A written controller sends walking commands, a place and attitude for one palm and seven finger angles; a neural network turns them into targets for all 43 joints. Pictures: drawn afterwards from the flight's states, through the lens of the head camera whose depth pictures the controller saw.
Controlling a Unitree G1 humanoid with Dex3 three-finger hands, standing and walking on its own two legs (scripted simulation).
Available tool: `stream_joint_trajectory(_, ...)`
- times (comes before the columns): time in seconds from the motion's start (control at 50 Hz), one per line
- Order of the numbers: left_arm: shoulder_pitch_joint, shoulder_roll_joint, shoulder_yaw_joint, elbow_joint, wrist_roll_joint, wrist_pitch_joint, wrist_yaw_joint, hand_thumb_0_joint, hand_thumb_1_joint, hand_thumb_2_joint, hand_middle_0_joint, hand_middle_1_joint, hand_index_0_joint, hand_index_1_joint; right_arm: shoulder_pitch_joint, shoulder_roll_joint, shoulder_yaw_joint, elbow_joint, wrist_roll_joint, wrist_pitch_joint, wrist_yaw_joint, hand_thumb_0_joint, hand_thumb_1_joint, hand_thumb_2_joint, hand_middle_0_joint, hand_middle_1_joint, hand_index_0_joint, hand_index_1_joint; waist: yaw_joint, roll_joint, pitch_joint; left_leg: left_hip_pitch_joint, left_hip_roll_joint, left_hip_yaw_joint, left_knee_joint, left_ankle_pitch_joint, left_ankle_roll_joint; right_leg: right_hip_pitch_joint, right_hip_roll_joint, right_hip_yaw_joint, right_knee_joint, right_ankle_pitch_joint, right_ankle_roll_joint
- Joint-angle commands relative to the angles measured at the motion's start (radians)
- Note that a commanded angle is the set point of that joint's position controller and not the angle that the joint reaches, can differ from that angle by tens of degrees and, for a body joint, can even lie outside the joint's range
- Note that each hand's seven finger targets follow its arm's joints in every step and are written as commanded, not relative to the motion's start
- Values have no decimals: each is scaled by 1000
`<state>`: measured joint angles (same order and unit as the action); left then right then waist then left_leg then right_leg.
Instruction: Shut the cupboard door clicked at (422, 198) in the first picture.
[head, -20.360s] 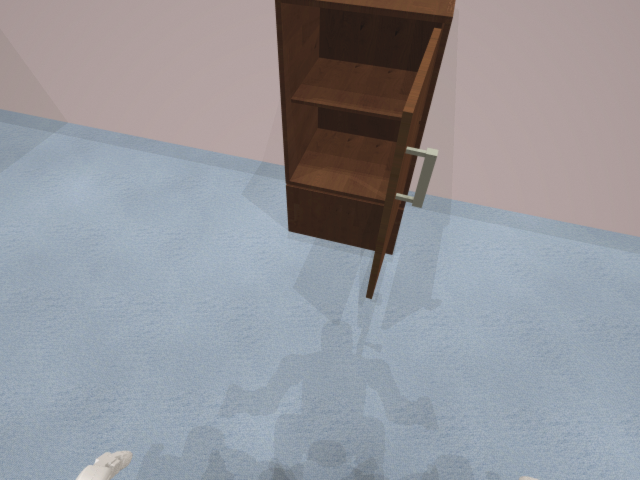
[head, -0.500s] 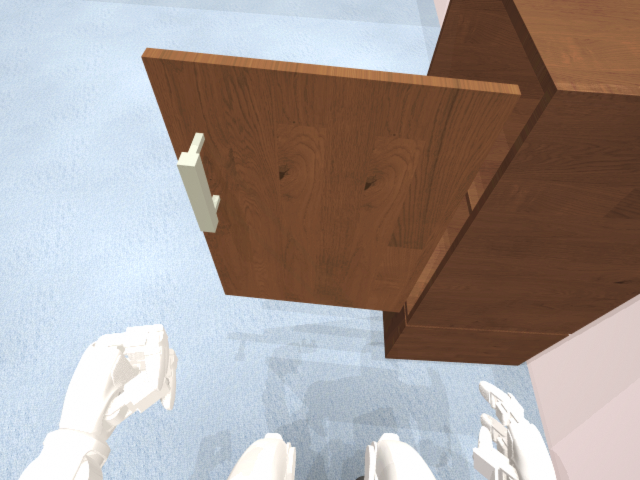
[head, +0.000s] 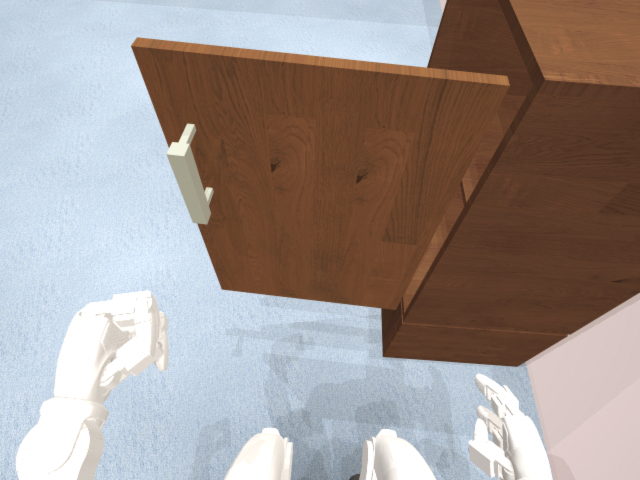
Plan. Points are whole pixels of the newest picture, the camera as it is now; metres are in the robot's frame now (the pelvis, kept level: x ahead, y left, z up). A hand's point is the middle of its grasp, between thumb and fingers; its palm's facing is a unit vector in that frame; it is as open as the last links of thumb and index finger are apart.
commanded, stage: bring the fist close to the handle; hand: left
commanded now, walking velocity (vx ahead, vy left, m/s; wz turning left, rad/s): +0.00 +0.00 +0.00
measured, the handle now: (195, 176) +0.49 +0.21 +0.05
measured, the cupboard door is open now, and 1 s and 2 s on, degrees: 87 87 79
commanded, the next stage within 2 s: push the door shut along its arc in 1.20 s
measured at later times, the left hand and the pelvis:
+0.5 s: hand (196, 280) +0.34 +0.18 +0.04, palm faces -0.08 -1.00 -0.04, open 3.1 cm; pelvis +0.01 +0.00 +0.01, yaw -1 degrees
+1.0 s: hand (209, 239) +0.39 +0.17 +0.06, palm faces -0.06 -1.00 -0.04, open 3.1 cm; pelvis +0.01 +0.01 +0.02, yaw -2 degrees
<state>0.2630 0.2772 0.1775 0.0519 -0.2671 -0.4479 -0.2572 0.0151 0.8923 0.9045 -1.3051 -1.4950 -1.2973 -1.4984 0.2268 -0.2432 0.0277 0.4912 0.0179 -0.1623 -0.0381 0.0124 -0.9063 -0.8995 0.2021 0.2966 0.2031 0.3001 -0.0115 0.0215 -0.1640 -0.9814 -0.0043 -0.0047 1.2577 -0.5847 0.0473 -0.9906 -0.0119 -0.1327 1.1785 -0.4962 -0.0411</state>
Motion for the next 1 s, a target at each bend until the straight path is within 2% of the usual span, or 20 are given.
stream_joint_trajectory(0.0,-159,128,58,-72,-21,8,-45,0,900,900,-1300,-1500,-1300,-1500,-3,-158,-64,-124,21,-46,-17,0,-900,-900,200,300,200,300,-28,31,-227,71,-8,-46,-218,190,-25,238,13,126,-205,58,12)
stream_joint_trajectory(0.06,-225,152,69,-117,-33,40,-66,0,900,900,-1300,-1500,-1300,-1500,1,-158,-65,-131,25,-43,-21,0,-900,-900,200,300,200,300,-20,40,-305,122,-5,-45,-230,269,-21,304,12,125,-202,155,13)
stream_joint_trajectory(0.14,-270,187,132,-138,-49,17,-27,0,900,900,-1300,-1500,-1300,-1500,7,-145,-64,-113,14,-45,-22,0,-900,-900,200,300,200,300,-4,38,-347,145,-3,-41,-227,371,-25,352,14,121,-179,277,15)
stream_joint_trajectory(0.22,-302,153,114,5,-24,-1,9,0,900,900,-1300,-1500,-1300,-1500,10,-150,-64,-86,9,-35,-11,0,-900,-900,200,300,200,300,-17,18,-241,100,-2,-38,-231,316,-29,278,15,112,-178,216,14)
stream_joint_trajectory(0.3,-396,117,61,118,4,23,-1,0,900,900,-1300,-1500,-1300,-1500,25,-163,-70,-80,16,-20,-5,0,-900,-900,200,300,200,300,-41,-5,-213,91,-1,-34,-243,255,-27,244,9,114,-199,160,18)
stream_joint_trajectory(0.32,-430,127,60,112,4,26,-8,0,900,900,-1300,-1500,-1300,-1500,31,-169,-72,-82,17,-17,-7,0,-900,-900,200,300,200,300,-45,-13,-231,100,1,-37,-243,266,-24,258,10,116,-200,173,16)
stream_joint_trajectory(0.36,-503,121,41,73,9,21,-13,0,900,900,-1300,-1500,-1300,-1500,31,-164,-76,-83,18,-16,-9,0,-900,-900,200,300,200,300,-41,35,-301,153,1,-36,-250,304,-25,273,7,115,-193,213,15)
stream_joint_trajectory(0.44,-632,197,101,40,11,-19,15,0,900,900,-1300,-1500,-1300,-1500,35,-162,-73,-58,9,-14,-15,0,-900,-900,200,300,200,300,-33,55,-379,203,6,-48,-251,368,-30,290,10,112,-171,261,13)
stream_joint_trajectory(0.56,-638,169,101,216,35,-18,51,0,900,900,-1300,-1500,-1300,-1500,52,-160,-73,-27,4,9,2,0,-900,-900,200,300,200,300,-32,41,-332,191,9,-47,-263,392,-44,260,9,96,-164,273,12)
stream_joint_trajectory(0.6,-637,140,74,284,42,5,43,0,900,900,-1300,-1500,-1300,-1500,62,-165,-75,-31,8,25,7,0,-900,-900,200,300,200,300,-45,-1,-309,179,11,-41,-269,370,-40,258,10,96,-181,267,16)
stream_joint_trajectory(0.64,-710,126,50,319,50,20,34,0,900,900,-1300,-1500,-1300,-1500,70,-167,-74,-32,11,36,7,0,-900,-900,200,300,200,300,-57,-2,-294,169,10,-43,-272,359,-37,253,9,97,-186,263,15)
stream_joint_trajectory(0.7,-797,165,82,302,44,0,34,0,900,900,-1300,-1500,-1300,-1500,74,-171,-79,-31,12,44,4,0,-900,-900,200,300,200,300,-54,-7,-333,187,11,-43,-271,357,-36,268,9,106,-193,262,15)
stream_joint_trajectory(0.74,-866,175,87,271,44,-29,42,0,900,900,-1300,-1500,-1300,-1500,77,-166,-77,-24,7,43,1,0,-900,-900,200,300,200,300,-55,40,-381,230,12,-47,-265,396,-38,263,9,106,-182,283,12)
stream_joint_trajectory(0.76,-907,182,90,274,46,-46,46,0,900,900,-1300,-1500,-1300,-1500,78,-166,-78,-13,5,42,1,0,-900,-900,200,300,200,300,-63,32,-385,245,16,-53,-261,406,-41,249,10,103,-177,284,13)
stream_joint_trajectory(0.78,-921,191,98,276,50,-63,52,0,900,900,-1300,-1500,-1300,-1500,80,-166,-77,-5,3,42,2,0,-900,-900,200,300,200,300,-54,66,-400,264,17,-58,-262,427,-47,238,10,102,-169,284,10)
stream_joint_trajectory(0.84,-811,173,99,305,57,-79,59,0,900,900,-1300,-1500,-1300,-1500,91,-165,-82,-5,-2,49,15,0,-900,-900,200,300,200,300,-33,77,-424,311,23,-62,-267,520,-60,239,13,92,-165,316,8)
stream_joint_trajectory(0.86,-774,138,71,322,58,-73,57,0,900,900,-1300,-1500,-1300,-1500,89,-162,-83,-11,-1,55,20,0,-900,-900,200,300,200,300,-35,73,-410,308,22,-58,-271,520,-61,238,13,91,-172,313,11)
stream_joint_trajectory(0.9,-757,126,62,371,60,-50,55,0,900,900,-1300,-1500,-1300,-1500,92,-163,-84,-8,3,68,25,0,-900,-900,200,300,200,300,-44,29,-368,259,19,-46,-277,473,-52,257,13,94,-186,311,14)
stream_joint_trajectory(0.92,-726,156,90,409,64,-37,54,0,900,900,-1300,-1500,-1300,-1500,101,-168,-84,-12,5,76,24,0,-900,-900,200,300,200,300,-40,-5,-335,216,16,-43,-285,443,-47,279,14,95,-193,303,12)
stream_joint_trajectory(0.98,-781,146,76,403,65,-28,56,0,900,900,-1300,-1500,-1300,-1500,87,-167,-81,-26,11,89,23,0,-900,-900,200,300,200,300,-49,-14,-295,179,10,-31,-299,345,-38,275,9,105,-213,253,15)
